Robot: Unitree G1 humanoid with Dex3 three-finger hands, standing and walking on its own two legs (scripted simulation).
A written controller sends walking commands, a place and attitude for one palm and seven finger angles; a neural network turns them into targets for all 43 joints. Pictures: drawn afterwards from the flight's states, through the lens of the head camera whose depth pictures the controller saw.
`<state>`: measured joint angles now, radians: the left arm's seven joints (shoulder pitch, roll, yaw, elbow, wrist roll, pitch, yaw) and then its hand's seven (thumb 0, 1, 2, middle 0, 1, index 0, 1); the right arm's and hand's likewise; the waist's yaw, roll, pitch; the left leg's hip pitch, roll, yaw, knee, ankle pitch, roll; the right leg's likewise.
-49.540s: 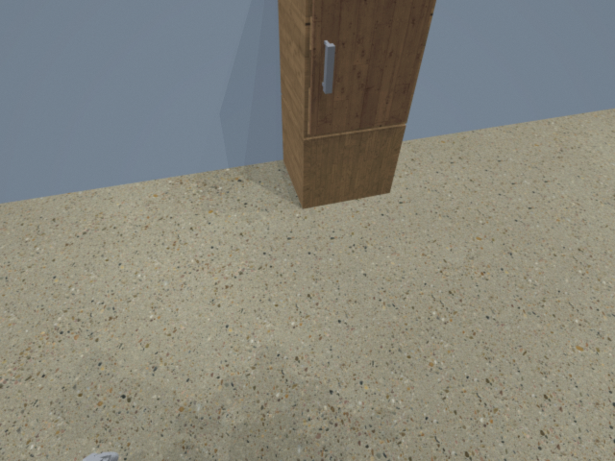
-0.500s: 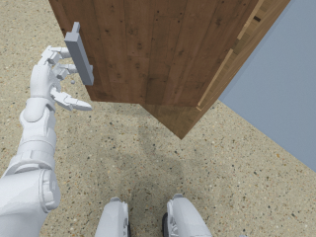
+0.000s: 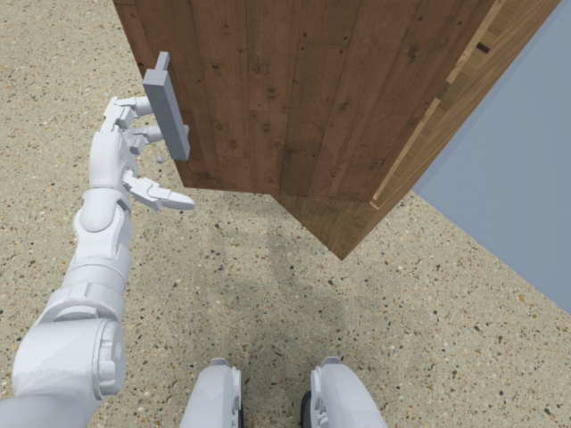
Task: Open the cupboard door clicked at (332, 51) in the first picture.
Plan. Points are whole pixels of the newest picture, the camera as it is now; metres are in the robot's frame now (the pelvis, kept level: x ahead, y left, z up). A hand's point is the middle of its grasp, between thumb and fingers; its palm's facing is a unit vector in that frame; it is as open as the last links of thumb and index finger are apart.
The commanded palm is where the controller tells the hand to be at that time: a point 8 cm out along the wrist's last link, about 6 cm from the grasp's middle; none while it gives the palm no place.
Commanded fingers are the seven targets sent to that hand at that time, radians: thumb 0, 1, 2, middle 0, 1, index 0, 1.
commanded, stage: slide the fingers in behind the handle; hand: left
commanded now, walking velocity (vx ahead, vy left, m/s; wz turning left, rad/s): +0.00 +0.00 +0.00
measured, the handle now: (172, 109) +0.55 +0.16 +0.04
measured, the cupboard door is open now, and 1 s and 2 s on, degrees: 42 42 42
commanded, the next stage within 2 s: move the hooked fingers beside the handle in 0.28 s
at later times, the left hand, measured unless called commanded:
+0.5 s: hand (159, 162) +0.47 +0.17 +0.03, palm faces +0.00 -1.00 -0.02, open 14.7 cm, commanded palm +0.45 +0.18 +0.04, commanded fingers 0.00 -0.50 0.30 -0.30 -1.20 -0.30 -1.20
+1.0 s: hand (154, 155) +0.48 +0.17 +0.03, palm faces -0.04 -1.00 -0.03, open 14.1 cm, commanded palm +0.46 +0.21 +0.04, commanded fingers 0.00 -0.50 0.30 -0.30 -1.20 -0.30 -1.20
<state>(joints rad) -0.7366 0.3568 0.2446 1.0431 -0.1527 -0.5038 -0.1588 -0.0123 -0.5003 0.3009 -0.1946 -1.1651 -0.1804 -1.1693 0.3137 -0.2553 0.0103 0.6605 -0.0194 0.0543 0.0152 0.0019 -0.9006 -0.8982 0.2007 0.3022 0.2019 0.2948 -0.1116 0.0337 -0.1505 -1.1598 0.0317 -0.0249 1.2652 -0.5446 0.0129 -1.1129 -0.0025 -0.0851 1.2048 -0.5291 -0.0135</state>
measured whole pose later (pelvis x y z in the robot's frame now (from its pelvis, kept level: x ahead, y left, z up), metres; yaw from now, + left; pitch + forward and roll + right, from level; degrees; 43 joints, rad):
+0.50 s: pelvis +0.00 +0.00 +0.00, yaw +0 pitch +25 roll -3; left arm -0.72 0.34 0.22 1.03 -0.16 -0.52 -0.15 -0.01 -0.50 0.30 -0.18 -1.16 -0.16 -1.17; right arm 0.30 -0.25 0.00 0.66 -0.02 0.06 0.02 0.00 -0.90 -0.90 0.20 0.30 0.20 0.29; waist -0.10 0.04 -0.15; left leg -1.14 0.03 -0.03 1.26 -0.55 0.02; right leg -1.09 -0.01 -0.09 1.20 -0.53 -0.01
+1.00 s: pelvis +0.00 +0.00 -0.01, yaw -1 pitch +26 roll -3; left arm -0.78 0.42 0.31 1.09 -0.14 -0.50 -0.25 -0.01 -0.50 0.30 -0.28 -1.20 -0.26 -1.22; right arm 0.30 -0.27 0.02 0.65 -0.01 0.06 0.00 0.00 -0.90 -0.90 0.20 0.30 0.20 0.29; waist -0.13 0.03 -0.15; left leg -1.19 0.04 -0.02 1.29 -0.55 0.01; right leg -1.15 0.00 -0.08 1.23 -0.53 -0.01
